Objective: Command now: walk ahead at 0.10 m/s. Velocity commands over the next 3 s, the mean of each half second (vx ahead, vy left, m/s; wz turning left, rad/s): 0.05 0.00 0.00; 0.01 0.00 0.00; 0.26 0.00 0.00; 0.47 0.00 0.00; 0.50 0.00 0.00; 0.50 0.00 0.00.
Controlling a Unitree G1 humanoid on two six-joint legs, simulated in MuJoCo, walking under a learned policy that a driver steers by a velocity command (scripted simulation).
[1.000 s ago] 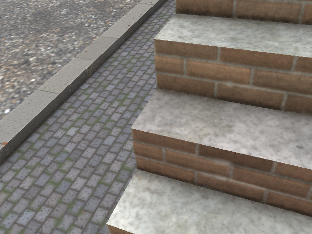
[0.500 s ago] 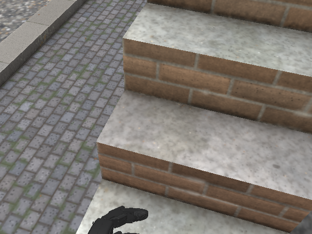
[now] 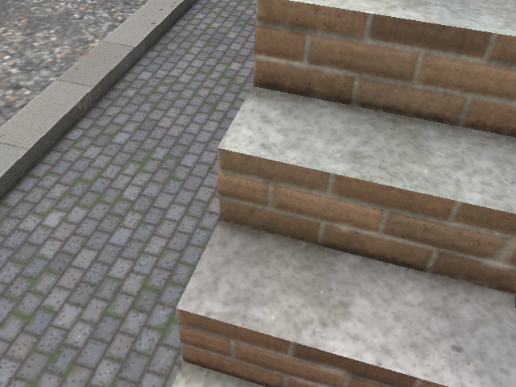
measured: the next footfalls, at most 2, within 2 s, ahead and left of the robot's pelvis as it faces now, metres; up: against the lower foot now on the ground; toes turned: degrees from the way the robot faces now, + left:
right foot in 0.22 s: +0.08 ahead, -0.12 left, +0.00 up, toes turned +2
right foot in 1.78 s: +0.14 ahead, -0.22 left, +0.20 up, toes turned +3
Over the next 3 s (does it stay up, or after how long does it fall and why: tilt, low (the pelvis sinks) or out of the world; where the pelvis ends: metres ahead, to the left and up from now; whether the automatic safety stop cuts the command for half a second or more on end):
stays up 0.34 -0.19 0.25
